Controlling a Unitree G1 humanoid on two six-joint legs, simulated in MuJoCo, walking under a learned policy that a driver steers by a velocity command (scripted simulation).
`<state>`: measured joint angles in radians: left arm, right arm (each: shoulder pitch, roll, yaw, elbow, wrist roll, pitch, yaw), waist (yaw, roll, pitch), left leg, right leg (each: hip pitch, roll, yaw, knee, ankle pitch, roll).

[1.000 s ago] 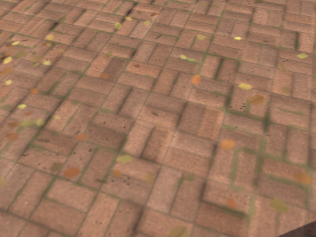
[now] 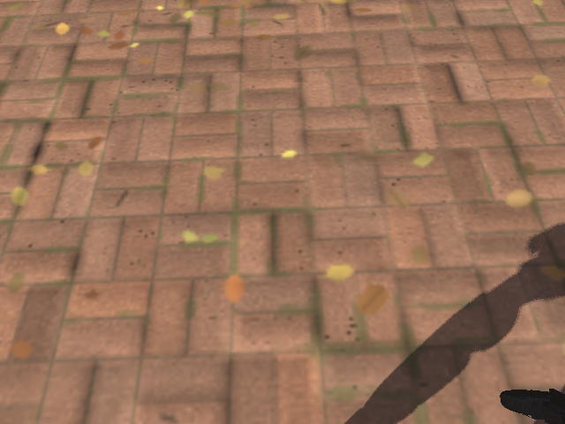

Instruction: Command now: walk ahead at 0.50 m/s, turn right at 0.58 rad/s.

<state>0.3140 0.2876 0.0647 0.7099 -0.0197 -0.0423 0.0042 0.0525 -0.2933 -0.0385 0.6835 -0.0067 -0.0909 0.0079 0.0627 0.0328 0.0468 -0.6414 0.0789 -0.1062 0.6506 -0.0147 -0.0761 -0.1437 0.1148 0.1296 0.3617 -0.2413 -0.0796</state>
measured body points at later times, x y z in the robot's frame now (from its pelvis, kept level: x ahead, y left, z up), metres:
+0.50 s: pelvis +0.27 +0.03 +0.00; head +0.30 +0.03 +0.45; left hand +0.52 +0.23 -0.08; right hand +0.23 -0.24 -0.12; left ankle +0.22 +0.15 -0.74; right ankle +0.40 -0.15 -0.70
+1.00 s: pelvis +0.53 -0.04 +0.00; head +0.55 -0.04 +0.45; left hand +0.56 +0.24 -0.12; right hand +0.71 -0.30 -0.10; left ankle +0.69 +0.12 -0.69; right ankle +0.45 -0.14 -0.74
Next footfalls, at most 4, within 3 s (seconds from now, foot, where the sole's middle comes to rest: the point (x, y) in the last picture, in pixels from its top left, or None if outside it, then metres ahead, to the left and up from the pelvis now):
0.12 left None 0.26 0.14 -0.78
0.64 right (385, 410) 0.49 -0.15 -0.78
1.16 left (284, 294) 0.78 0.10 -0.78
1.64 right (331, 199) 1.10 -0.02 -0.78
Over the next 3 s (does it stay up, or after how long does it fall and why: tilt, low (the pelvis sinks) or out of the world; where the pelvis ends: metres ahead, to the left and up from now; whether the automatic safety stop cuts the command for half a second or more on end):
stays up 1.01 0.03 -0.01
